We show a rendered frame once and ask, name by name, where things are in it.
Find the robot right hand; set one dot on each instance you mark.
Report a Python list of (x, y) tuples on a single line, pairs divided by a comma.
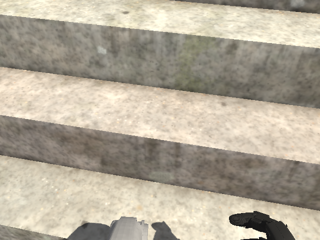
[(275, 230)]

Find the left robot thigh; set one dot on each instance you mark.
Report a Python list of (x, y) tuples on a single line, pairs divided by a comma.
[(128, 228)]

